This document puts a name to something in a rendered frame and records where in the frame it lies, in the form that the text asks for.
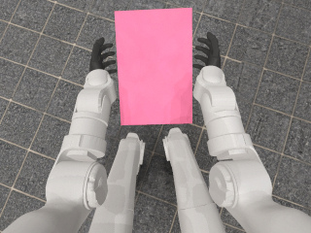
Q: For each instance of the robot right forearm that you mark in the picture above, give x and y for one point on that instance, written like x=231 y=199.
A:
x=225 y=130

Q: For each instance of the robot right hand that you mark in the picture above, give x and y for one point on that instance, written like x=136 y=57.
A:
x=213 y=53

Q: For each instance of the right robot upper arm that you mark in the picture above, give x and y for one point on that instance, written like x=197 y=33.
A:
x=243 y=187

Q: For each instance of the carton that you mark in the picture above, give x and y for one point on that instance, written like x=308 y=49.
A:
x=154 y=56

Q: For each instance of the left robot upper arm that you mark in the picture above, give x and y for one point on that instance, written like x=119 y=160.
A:
x=74 y=189

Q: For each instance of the robot left hand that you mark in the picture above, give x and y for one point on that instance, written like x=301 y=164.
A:
x=96 y=61

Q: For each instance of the robot right shin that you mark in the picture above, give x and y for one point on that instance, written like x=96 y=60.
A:
x=175 y=130

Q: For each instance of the robot left forearm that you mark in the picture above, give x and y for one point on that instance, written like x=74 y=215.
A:
x=86 y=138

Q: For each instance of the robot right thigh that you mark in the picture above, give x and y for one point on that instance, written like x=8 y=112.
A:
x=197 y=212

